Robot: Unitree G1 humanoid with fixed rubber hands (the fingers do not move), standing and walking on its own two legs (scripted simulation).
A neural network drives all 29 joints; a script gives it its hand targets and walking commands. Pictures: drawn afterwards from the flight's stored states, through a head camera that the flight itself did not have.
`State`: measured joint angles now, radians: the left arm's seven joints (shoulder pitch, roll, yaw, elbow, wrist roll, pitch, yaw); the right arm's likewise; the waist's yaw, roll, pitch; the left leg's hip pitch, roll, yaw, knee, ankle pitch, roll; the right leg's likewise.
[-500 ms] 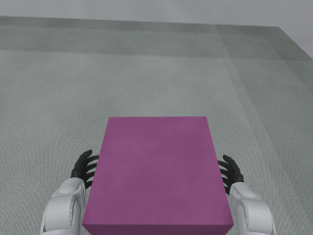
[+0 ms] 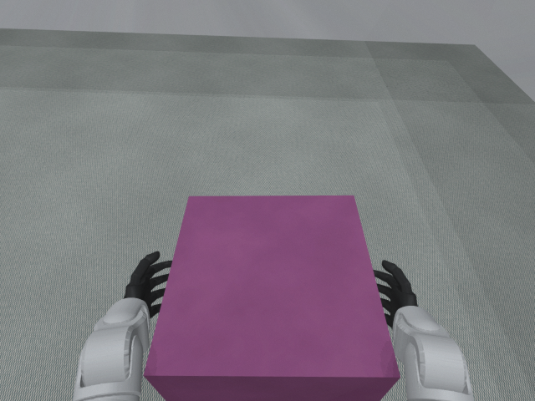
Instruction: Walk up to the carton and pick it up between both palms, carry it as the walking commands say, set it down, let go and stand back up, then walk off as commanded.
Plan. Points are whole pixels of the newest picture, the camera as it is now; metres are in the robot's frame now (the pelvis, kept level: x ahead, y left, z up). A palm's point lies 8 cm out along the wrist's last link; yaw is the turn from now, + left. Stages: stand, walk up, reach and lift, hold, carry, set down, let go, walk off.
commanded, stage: carry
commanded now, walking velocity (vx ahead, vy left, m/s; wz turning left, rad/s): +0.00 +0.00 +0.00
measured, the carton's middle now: (271, 307) +0.30 +0.00 -0.06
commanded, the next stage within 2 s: hold in 0.92 s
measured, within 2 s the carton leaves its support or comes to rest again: neither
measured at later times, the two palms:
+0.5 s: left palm (154, 296) +0.27 +0.17 +0.02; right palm (405, 303) +0.28 -0.20 +0.01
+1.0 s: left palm (149, 297) +0.27 +0.18 +0.02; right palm (403, 304) +0.28 -0.20 +0.02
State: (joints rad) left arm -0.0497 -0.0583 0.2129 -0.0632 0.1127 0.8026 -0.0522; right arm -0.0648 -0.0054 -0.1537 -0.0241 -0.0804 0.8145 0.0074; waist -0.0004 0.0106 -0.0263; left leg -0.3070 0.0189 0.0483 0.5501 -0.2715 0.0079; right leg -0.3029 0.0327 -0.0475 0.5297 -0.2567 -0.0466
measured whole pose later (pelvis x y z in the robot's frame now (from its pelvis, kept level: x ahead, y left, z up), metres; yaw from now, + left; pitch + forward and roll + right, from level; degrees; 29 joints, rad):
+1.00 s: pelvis +0.02 -0.01 +0.01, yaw -2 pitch -1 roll +0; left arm -0.05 -0.06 0.24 0.03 0.15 0.72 -0.07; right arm -0.10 0.00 -0.13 0.10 -0.13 0.73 0.02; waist 0.01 0.01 0.02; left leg -0.18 0.00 -0.01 0.46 -0.26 0.01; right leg -0.19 0.05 -0.02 0.45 -0.24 -0.06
